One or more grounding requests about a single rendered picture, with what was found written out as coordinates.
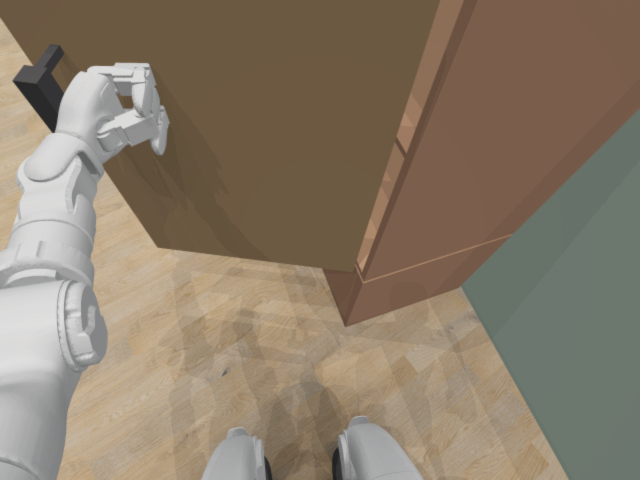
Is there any robot thigh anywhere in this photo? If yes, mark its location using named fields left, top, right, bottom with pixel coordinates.
left=338, top=423, right=423, bottom=480
left=201, top=435, right=266, bottom=480

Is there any robot left upper arm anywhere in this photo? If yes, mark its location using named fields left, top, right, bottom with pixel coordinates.
left=0, top=279, right=108, bottom=480

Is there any cupboard door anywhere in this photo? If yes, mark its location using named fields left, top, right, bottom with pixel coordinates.
left=0, top=0, right=440, bottom=272

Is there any robot left forearm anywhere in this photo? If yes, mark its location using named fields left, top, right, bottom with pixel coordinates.
left=0, top=133, right=104, bottom=289

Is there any robot right thigh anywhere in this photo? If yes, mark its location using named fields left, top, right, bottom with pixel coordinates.
left=338, top=423, right=423, bottom=480

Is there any handle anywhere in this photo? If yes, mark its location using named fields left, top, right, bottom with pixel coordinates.
left=12, top=44, right=64, bottom=133

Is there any left robot hand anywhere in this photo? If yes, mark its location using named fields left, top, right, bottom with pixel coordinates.
left=55, top=63, right=170, bottom=164

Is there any robot left thigh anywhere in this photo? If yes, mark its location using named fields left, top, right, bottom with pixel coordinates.
left=201, top=435, right=266, bottom=480

